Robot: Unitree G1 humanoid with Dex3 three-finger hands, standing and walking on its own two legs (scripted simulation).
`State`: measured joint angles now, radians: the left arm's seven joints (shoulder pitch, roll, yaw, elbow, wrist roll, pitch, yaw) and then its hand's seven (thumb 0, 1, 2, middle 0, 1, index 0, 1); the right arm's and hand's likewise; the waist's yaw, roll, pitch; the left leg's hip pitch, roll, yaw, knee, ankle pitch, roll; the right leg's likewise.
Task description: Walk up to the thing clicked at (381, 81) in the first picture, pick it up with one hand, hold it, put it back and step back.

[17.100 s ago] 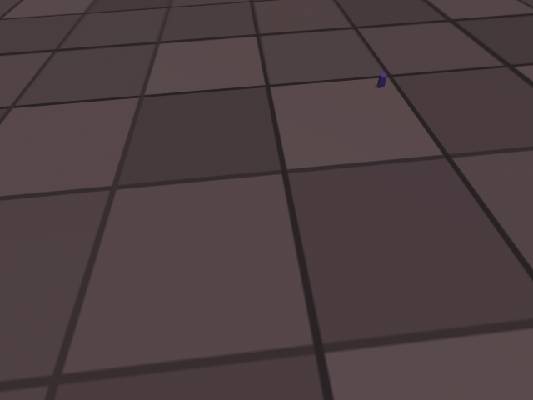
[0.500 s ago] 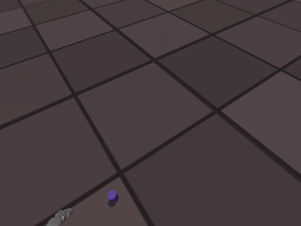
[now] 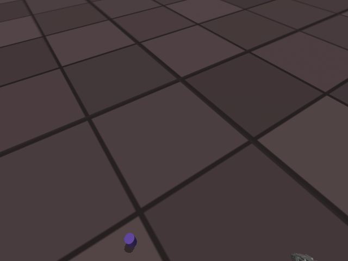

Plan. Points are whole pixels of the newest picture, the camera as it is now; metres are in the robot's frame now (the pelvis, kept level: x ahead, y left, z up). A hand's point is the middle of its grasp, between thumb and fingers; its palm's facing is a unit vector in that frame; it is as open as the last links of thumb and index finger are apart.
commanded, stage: stand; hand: left
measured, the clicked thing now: (130, 240) +0.36 +0.28 -0.74
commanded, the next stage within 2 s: walk up in 1.80 s
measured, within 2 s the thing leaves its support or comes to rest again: neither
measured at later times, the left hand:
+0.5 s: hand out of the picture +0.09 +0.25 -0.16, palm faces -0.02 -0.94 -0.34, open 7.4 cm
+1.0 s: hand out of the picture +0.07 +0.25 -0.16, palm faces -0.02 -0.94 -0.34, open 7.4 cm
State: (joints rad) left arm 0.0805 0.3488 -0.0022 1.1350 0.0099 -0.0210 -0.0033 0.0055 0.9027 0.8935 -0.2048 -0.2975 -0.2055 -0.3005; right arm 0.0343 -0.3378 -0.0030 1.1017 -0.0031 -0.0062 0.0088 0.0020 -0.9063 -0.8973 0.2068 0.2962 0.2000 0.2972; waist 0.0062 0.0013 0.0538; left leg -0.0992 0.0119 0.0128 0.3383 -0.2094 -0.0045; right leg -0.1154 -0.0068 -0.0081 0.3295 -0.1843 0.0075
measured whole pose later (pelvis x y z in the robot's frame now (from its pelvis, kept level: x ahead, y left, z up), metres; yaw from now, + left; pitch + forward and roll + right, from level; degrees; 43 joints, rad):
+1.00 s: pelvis -0.01 -0.01 +0.00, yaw +0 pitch -2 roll +0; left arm 0.10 0.34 0.00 1.15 0.01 -0.02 0.00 0.00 0.90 0.89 -0.21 -0.30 -0.21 -0.30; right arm 0.09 -0.35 0.00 1.15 -0.01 -0.01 0.01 0.00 -0.91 -0.90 0.21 0.30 0.20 0.30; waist 0.00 0.01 0.04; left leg -0.09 0.02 0.01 0.30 -0.18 -0.01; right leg -0.11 0.00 -0.01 0.30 -0.16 0.00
